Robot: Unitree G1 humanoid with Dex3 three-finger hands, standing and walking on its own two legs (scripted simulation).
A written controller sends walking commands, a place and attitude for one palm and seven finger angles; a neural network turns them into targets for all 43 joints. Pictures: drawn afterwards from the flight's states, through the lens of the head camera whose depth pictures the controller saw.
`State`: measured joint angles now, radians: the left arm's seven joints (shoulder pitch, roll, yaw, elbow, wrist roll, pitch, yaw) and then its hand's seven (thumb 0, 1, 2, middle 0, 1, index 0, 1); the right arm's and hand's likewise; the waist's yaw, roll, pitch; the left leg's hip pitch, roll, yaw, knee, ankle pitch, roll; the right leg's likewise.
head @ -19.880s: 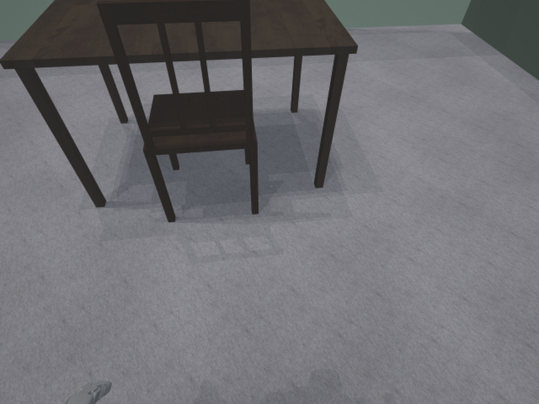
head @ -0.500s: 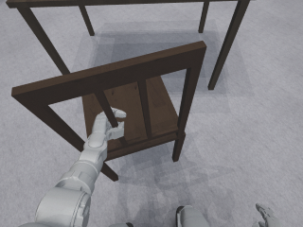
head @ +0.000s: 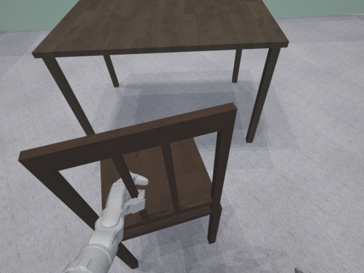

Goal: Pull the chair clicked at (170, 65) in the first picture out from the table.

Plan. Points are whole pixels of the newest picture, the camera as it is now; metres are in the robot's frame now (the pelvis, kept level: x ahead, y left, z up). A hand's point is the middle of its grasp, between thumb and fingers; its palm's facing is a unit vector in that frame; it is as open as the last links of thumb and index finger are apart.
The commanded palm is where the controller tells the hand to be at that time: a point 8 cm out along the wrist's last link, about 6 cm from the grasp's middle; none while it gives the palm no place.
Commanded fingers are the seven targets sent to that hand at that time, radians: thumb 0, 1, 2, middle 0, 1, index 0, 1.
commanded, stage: stop walking, hand still on the chair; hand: left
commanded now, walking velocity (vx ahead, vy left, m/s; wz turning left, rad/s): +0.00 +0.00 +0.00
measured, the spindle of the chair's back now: (134, 193) +0.33 +0.15 -0.06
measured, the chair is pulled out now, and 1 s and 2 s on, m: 0.59 0.59 0.59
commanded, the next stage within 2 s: open the thumb and straighten the fingers in 0.38 s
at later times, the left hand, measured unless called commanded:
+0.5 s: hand (140, 201) +0.30 +0.12 -0.05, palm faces -0.08 -0.98 -0.18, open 5.2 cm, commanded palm +0.28 +0.18 -0.04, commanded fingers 0.00 0.66 0.78 -0.50 -1.45 -0.50 -1.45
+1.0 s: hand (136, 199) +0.31 +0.13 -0.06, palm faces -0.06 -0.98 -0.16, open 14.5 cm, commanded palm +0.28 +0.19 -0.04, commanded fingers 0.00 -0.55 0.20 -0.08 -0.22 -0.08 -0.22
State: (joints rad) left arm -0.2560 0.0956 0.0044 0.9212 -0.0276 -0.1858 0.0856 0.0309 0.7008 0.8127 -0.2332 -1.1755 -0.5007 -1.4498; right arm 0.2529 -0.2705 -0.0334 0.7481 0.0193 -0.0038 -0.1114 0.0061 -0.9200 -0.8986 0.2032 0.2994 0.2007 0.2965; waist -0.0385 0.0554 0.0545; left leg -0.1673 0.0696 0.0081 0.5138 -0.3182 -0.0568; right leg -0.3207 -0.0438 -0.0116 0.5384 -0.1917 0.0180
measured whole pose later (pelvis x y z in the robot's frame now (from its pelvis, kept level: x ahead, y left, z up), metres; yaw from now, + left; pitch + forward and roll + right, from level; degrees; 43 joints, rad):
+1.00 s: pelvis +0.03 +0.02 -0.02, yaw +1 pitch +9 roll +1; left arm -0.01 0.13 -0.06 0.38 -0.02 0.00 0.02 0.00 -0.46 0.24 -0.29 -0.87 -0.30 -0.88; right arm 0.24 -0.24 -0.02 0.62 0.03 -0.08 -0.03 0.01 -0.91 -0.90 0.20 0.30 0.20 0.30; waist -0.04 0.04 -0.07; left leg -0.45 0.04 0.00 0.73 -0.44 -0.04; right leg -0.60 -0.08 -0.01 0.74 -0.31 0.05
